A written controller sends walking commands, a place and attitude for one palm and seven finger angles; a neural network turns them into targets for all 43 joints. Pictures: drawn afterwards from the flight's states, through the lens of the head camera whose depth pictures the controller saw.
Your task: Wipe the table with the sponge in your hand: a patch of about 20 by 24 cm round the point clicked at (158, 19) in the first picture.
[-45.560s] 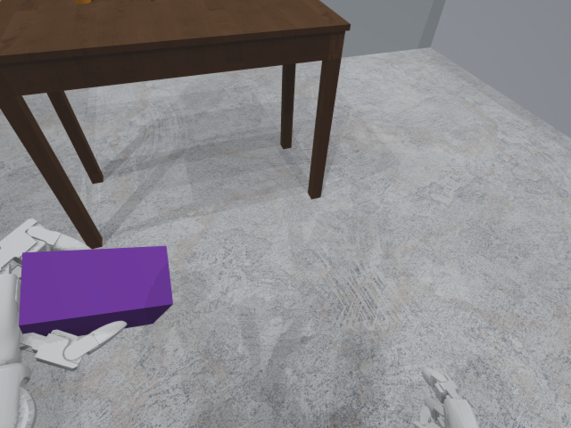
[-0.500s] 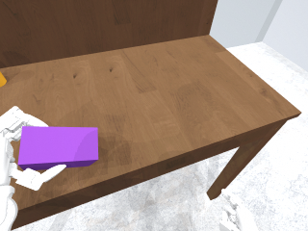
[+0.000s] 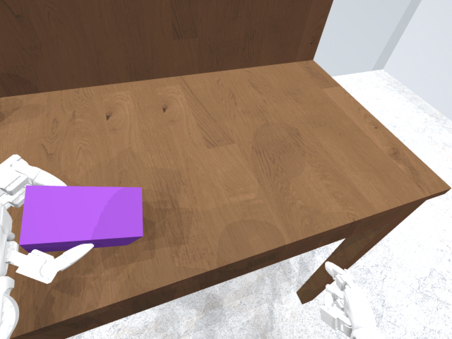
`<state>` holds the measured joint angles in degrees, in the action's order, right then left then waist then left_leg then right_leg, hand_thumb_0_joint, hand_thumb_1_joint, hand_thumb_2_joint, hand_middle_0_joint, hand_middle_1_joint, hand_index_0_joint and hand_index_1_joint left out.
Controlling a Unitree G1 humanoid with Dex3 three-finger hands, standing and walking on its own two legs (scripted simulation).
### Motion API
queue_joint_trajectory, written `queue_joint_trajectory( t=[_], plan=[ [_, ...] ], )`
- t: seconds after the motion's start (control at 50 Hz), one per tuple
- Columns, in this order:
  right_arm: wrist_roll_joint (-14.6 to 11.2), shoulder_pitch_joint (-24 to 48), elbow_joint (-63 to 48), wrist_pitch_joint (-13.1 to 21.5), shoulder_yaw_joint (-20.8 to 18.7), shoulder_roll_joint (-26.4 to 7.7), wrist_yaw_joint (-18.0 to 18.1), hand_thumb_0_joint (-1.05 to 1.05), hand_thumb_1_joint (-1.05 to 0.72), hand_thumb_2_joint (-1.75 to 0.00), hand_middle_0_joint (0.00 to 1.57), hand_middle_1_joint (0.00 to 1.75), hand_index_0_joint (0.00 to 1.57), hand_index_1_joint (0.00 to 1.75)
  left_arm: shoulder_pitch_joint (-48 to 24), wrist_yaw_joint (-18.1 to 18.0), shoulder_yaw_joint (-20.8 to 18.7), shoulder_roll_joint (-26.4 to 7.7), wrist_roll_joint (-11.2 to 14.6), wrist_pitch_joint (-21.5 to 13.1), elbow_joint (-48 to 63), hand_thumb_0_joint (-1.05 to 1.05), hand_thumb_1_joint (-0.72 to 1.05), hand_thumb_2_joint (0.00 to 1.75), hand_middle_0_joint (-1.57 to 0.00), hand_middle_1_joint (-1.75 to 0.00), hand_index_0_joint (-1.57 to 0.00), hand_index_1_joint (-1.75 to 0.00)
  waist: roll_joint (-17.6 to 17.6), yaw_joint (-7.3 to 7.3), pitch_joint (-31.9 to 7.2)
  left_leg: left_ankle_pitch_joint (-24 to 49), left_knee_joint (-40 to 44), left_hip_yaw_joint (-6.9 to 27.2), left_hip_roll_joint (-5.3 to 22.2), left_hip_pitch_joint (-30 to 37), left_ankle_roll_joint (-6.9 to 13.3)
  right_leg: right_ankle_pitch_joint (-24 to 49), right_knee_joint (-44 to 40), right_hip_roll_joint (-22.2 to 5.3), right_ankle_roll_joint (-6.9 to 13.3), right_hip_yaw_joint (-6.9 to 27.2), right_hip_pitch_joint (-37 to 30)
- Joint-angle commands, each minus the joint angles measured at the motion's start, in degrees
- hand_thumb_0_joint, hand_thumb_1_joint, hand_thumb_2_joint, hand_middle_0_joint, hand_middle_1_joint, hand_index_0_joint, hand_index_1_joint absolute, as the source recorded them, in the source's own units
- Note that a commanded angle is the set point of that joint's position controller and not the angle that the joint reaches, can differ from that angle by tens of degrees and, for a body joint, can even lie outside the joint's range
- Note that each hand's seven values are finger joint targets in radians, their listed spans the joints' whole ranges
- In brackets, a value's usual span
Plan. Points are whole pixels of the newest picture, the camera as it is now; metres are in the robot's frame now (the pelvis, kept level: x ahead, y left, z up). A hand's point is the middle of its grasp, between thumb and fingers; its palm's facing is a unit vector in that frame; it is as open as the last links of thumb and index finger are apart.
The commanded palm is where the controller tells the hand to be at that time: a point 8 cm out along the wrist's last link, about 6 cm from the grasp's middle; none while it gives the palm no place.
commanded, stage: come to a stop and stand still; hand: left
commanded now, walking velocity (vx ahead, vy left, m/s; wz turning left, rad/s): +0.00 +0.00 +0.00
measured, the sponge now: (102, 219) +0.24 +0.20 +0.13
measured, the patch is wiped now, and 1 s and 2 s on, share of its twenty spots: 0.00 0.00 0.00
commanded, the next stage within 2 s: look again from close up in 0.14 s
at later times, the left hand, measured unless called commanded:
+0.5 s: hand (46, 223) +0.21 +0.25 +0.16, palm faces +0.40 -0.85 -0.35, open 10.4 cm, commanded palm +0.15 +0.28 +0.18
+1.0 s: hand (40, 233) +0.19 +0.23 +0.19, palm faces +0.40 -0.70 -0.58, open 10.4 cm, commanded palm +0.15 +0.27 +0.21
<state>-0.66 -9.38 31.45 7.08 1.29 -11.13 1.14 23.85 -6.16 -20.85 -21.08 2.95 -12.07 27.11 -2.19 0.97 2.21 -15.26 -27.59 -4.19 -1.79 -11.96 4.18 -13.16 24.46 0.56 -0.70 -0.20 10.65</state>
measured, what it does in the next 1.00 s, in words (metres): stands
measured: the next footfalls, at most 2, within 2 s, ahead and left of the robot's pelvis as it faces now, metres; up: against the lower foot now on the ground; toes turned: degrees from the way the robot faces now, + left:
none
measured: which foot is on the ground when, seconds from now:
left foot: down 0.00-1.00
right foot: down 0.00-1.00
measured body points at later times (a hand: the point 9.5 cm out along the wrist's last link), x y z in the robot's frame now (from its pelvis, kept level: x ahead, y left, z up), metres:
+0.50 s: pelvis -0.01 +0.00 +0.00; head +0.01 +0.02 +0.45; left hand +0.19 +0.29 +0.18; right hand +0.16 -0.22 -0.08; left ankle +0.00 +0.06 -0.74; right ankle +0.00 -0.13 -0.74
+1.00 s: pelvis -0.02 -0.04 -0.01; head -0.02 -0.05 +0.44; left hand +0.16 +0.27 +0.22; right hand +0.22 -0.23 -0.07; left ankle +0.00 +0.06 -0.74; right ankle +0.00 -0.13 -0.74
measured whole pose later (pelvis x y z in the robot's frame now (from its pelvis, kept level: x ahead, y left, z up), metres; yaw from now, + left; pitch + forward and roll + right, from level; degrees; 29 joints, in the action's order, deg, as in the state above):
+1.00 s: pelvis -0.02 -0.04 -0.01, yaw +2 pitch -1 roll +0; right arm 0.0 -6.2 32.3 2.8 3.1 -13.6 2.3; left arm 19.1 -0.9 -22.3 -30.2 -0.2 5.4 31.1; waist 1.3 5.0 -0.9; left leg -16.4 -33.7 -2.2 -1.3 -16.8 1.7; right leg -17.4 34.4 0.9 2.5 -3.3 16.5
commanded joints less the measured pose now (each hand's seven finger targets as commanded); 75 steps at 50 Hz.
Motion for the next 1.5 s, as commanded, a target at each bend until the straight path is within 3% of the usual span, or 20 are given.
queue_joint_trajectory(
  t=[0.0, 0.34, 0.6, 0.62, 0.64, 0.66, 0.7, 0.72, 0.78, 0.82, 0.86, 0.9, 0.92, 0.94, 1.02, 1.08, 1.22, 1.32, 1.34, 1.48],
  plan=[
    [-0.4, 2.7, -8.2, 2.1, -3.2, -7.3, 0.8, 0.00, -0.90, -0.90, 0.20, 0.30, 0.20, 0.30, -4.7, -0.7, -4.8, -8.4, -0.1, -3.0, 12.0, 0.00, 0.10, 1.30, -1.20, -1.60, -1.20, -1.60, 7.0, 0.01, -8.4, 18.0, 6.0, 6.3, 7.4, 1.8, -4.6, 14.8, -0.7, -3.0, 1.8, 2.3, -4.8],
    [-0.4, 3.0, -7.9, 1.9, -2.7, -7.2, 1.5, 0.00, -0.90, -0.90, 0.20, 0.30, 0.20, 0.30, -3.2, -1.1, -3.7, -6.9, -0.4, -1.9, 9.0, 0.00, 0.10, 1.30, -1.20, -1.60, -1.20, -1.60, 5.0, 0.11, -5.8, 2.8, 10.8, 7.5, 7.2, -1.9, -3.9, 6.6, -3.4, -2.6, 1.3, 1.6, -5.0],
    [-0.5, 2.4, -7.7, 2.0, -3.6, -7.5, 1.6, 0.00, -0.90, -0.90, 0.20, 0.30, 0.20, 0.30, -1.9, -1.3, -4.8, -8.0, -0.4, -1.8, 10.2, 0.00, 0.10, 1.30, -1.20, -1.60, -1.20, -1.60, 4.0, 0.07, -7.3, 9.8, 8.4, 7.4, 7.1, 0.2, -4.0, 12.1, -3.1, -3.6, 1.8, 2.3, -6.2],
    [-3.9, -6.7, -13.6, 0.4, 5.4, -11.1, 5.6, 0.00, -0.90, -0.90, 0.20, 0.30, 0.20, 0.30, -53.2, -2.2, -20.5, -53.3, -1.8, -10.3, 31.1, 0.00, 0.10, 1.30, -1.20, -1.60, -1.20, -1.60, 11.6, -4.65, -7.3, -8.2, 9.0, 10.1, 6.6, -13.5, -1.2, -5.0, 5.2, 1.7, -3.0, 0.4, -9.2],
    [2.7, 5.0, -7.3, 1.5, -3.6, -7.6, 3.7, 0.00, -0.90, -0.90, 0.20, 0.30, 0.20, 0.30, -36.5, 0.6, -15.8, -24.6, -5.5, 1.4, -0.1, 0.00, 0.10, 1.30, -1.20, -1.60, -1.20, -1.60, 15.2, 4.96, -17.0, 11.0, 5.3, 7.4, 2.9, 4.3, -7.7, 3.9, 6.3, 1.4, 4.1, -2.7, -0.8],
    [1.3, 2.5, -8.0, 2.0, -3.6, -10.3, 1.0, 0.00, -0.90, -0.90, 0.20, 0.30, 0.20, 0.30, -23.9, 2.2, -7.7, -17.2, 0.0, 6.0, -3.7, 0.00, 0.10, 1.30, -1.20, -1.60, -1.20, -1.60, 13.5, 3.90, -15.2, 28.4, 4.8, 10.0, 4.5, 7.6, -10.7, 7.1, 5.9, 1.1, 4.0, -5.3, 3.5],
    [1.2, 5.0, -7.5, 2.3, -3.8, -11.4, 0.4, 0.00, -0.90, -0.90, 0.20, 0.30, 0.20, 0.30, -18.3, 6.4, -8.1, -15.5, 2.3, 12.0, 4.7, 0.00, 0.10, 1.30, -1.20, -1.60, -1.20, -1.60, 12.3, 5.38, -19.9, 41.2, 1.4, 7.4, 5.4, 15.6, -8.8, 9.8, 5.4, 0.7, 3.0, -3.9, 4.1],
    [-0.4, 9.3, -7.6, 1.8, -1.8, -9.8, -0.9, 0.00, -0.90, -0.90, 0.20, 0.30, 0.20, 0.30, -12.9, 7.5, -2.5, -8.4, 2.9, 16.5, 2.5, 0.00, 0.10, 1.30, -1.20, -1.60, -1.20, -1.60, 12.3, 5.50, -16.8, 37.7, 1.1, 7.8, 5.6, 14.1, -8.8, 6.9, 6.9, 1.0, 2.6, -4.0, 6.4],
    [0.2, 9.4, -8.7, 0.1, -1.6, -11.1, -1.8, 0.00, -0.90, -0.90, 0.20, 0.30, 0.20, 0.30, -8.7, 8.4, -1.0, -13.1, -2.6, 19.8, 13.3, 0.00, 0.10, 1.30, -1.20, -1.60, -1.20, -1.60, 7.9, 4.53, -11.4, 28.3, 1.0, 6.7, 5.0, 6.8, -6.5, 9.2, 6.1, 0.4, 2.6, -5.7, 6.2],
    [-0.5, 12.2, -9.2, -1.2, -1.4, -11.0, -1.0, 0.00, -0.90, -0.90, 0.20, 0.30, 0.20, 0.30, -10.7, 7.0, -9.4, -21.1, -3.9, 19.2, 15.8, 0.00, 0.10, 1.30, -1.20, -1.60, -1.20, -1.60, 4.7, 4.08, -12.8, 17.4, 0.7, 6.3, 4.3, 4.8, -5.1, 7.0, 6.3, 1.5, 2.5, -4.9, 6.0],
    [0.7, 10.7, -9.2, -1.3, -1.6, -9.9, 0.4, 0.00, -0.90, -0.90, 0.20, 0.30, 0.20, 0.30, -9.0, 5.4, -12.3, -21.5, -3.3, 15.6, 15.7, 0.00, 0.10, 1.30, -1.20, -1.60, -1.20, -1.60, 2.4, 4.12, -12.4, 15.5, 0.0, 5.6, 4.0, 3.0, -4.8, 6.3, 6.0, 1.6, 2.5, -5.4, 6.3],
    [0.8, 10.1, -8.3, -1.4, -1.8, -9.8, 1.6, 0.00, -0.90, -0.90, 0.20, 0.30, 0.20, 0.30, -12.6, 3.6, -14.0, -23.3, -2.7, 12.7, 15.8, 0.00, 0.10, 1.30, -1.20, -1.60, -1.20, -1.60, 3.7, 3.72, -13.2, 13.3, -1.2, 4.9, 3.5, 2.3, -4.2, 4.9, 5.9, 1.1, 2.1, -4.8, 7.3],
    [-0.2, 11.6, -7.9, -1.6, -1.5, -9.9, 1.7, 0.00, -0.90, -0.90, 0.20, 0.30, 0.20, 0.30, -15.3, 2.6, -14.8, -24.9, -3.6, 13.5, 14.3, 0.00, 0.10, 1.30, -1.20, -1.60, -1.20, -1.60, 6.1, 3.47, -12.0, 7.8, -1.0, 4.8, 3.2, 1.9, -3.9, 1.3, 5.4, 1.2, 2.1, -3.7, 9.0],
    [0.3, 10.6, -8.0, -1.7, -1.2, -9.1, 2.2, 0.00, -0.90, -0.90, 0.20, 0.30, 0.20, 0.30, -16.6, 2.3, -11.0, -21.5, -4.2, 14.1, 12.8, 0.00, 0.10, 1.30, -1.20, -1.60, -1.20, -1.60, 7.6, 3.37, -10.4, 7.7, -0.8, 4.6, 2.7, 0.7, -3.8, 1.4, 4.8, 0.6, 2.4, -3.9, 8.8],
    [-1.3, 11.6, -6.8, -2.5, -0.8, -10.4, 4.4, 0.00, -0.90, -0.90, 0.20, 0.30, 0.20, 0.30, -21.4, 4.4, -10.4, -26.9, -6.4, 20.7, 5.0, 0.00, 0.10, 1.30, -1.20, -1.60, -1.20, -1.60, 9.9, 2.44, -8.0, 0.8, -1.2, 3.8, 1.8, -0.6, -3.0, -3.8, 2.4, -0.6, 1.9, -1.3, 9.5],
    [-1.1, 11.5, -7.6, -2.0, -0.2, -9.9, 6.1, 0.00, -0.90, -0.90, 0.20, 0.30, 0.20, 0.30, -25.6, 7.3, -5.0, -26.0, -8.5, 21.8, 6.3, 0.00, 0.10, 1.30, -1.20, -1.60, -1.20, -1.60, 7.7, 1.97, -7.8, -0.5, -1.6, 3.9, 1.6, -0.4, -2.4, -7.0, 0.7, -1.6, 1.4, -0.1, 8.7],
    [-1.6, 13.7, -7.1, 0.6, -0.5, -9.0, 6.6, 0.00, -0.90, -0.90, 0.20, 0.30, 0.20, 0.30, -26.3, 8.2, -12.3, -35.4, -11.4, 18.6, 4.6, 0.00, 0.10, 1.30, -1.20, -1.60, -1.20, -1.60, 4.7, 4.64, -8.1, 0.8, -6.5, 3.9, 2.0, -3.7, -3.6, -16.2, -3.5, -4.9, 1.3, 9.2, 5.2],
    [-1.8, 13.0, -7.0, -0.8, -1.0, -9.4, 5.5, 0.00, -0.90, -0.90, 0.20, 0.30, 0.20, 0.30, -20.6, 6.6, -14.7, -36.9, -11.9, 21.5, 1.9, 0.00, 0.10, 1.30, -1.20, -1.60, -1.20, -1.60, 6.5, 5.98, -9.5, 3.7, -9.0, 4.6, 2.4, -7.5, -4.5, -5.7, -1.0, -7.7, 0.5, 12.2, 1.1],
    [-1.5, 11.9, -7.5, -1.5, -1.3, -9.7, 5.5, 0.00, -0.90, -0.90, 0.20, 0.30, 0.20, 0.30, -20.1, 6.6, -12.2, -34.4, -11.8, 22.5, 2.5, 0.00, 0.10, 1.30, -1.20, -1.60, -1.20, -1.60, 5.4, 5.52, -9.6, 3.6, -9.7, 4.9, 2.9, -8.3, -4.7, -3.0, -0.6, -8.8, -0.1, 12.5, 0.6],
    [-2.1, 11.9, -8.4, -2.5, -1.4, -10.9, 6.1, 0.00, -0.90, -0.90, 0.20, 0.30, 0.20, 0.30, -21.7, 9.0, -10.9, -37.6, -15.6, 25.2, 4.8, 0.00, 0.10, 1.30, -1.20, -1.60, -1.20, -1.60, 0.5, 4.60, -11.7, 5.7, -11.4, 5.7, 2.9, -8.1, -3.8, 6.7, 2.3, -8.7, -1.4, 12.9, 0.9]
  ],
)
